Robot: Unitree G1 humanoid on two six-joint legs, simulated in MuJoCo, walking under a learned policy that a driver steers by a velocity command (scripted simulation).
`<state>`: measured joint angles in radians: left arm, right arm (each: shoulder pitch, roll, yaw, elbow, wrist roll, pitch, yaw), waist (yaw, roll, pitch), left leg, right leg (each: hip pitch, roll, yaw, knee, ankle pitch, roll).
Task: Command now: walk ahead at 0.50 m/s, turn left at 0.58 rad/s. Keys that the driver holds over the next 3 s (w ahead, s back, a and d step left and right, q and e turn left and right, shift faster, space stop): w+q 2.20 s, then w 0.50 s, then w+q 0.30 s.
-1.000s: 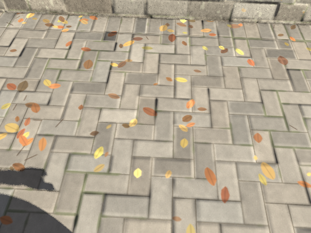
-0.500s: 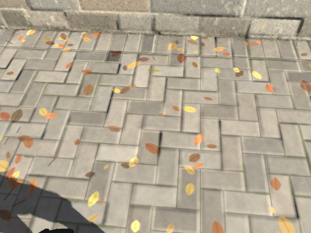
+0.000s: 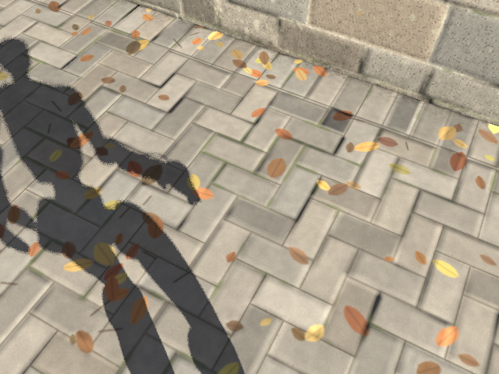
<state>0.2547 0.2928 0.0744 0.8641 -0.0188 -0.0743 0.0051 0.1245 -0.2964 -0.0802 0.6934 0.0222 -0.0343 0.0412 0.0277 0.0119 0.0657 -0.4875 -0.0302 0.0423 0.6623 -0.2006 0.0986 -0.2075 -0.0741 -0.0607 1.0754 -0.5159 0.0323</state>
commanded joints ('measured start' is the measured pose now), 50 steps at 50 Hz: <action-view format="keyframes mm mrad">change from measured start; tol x32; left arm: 1 -98 120 12 -137 -12 -75 -5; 50 -33 160 7 -167 -6 -48 -17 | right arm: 1 207 -162 -46 -19 -2 -29 -6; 23 387 -14 9 -69 14 -16 -61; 43 -111 -43 3 -189 4 1 14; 50 295 -224 -64 -133 2 -4 -7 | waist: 1 -97 18 -189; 20 -18 128 -97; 23 11 -395 -436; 42 60 -69 16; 50 -153 122 -410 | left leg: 1 614 292 -578 -374 -23 219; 19 384 182 -454 -266 166 90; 25 -324 43 -209 658 -265 -79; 43 -165 101 -3 -14 132 -47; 47 370 -41 59 -117 81 67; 50 882 354 -814 -367 -184 288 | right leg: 1 -598 -14 137 208 110 -49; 20 -131 83 112 -645 464 -50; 23 609 -356 845 -729 151 -305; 28 108 -191 371 -854 280 -198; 39 157 -166 -27 -921 590 -187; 46 286 -192 -144 -559 1206 -127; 47 163 -157 -168 -333 1147 -93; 49 -492 113 23 305 -94 -9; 50 -601 58 159 340 -30 -27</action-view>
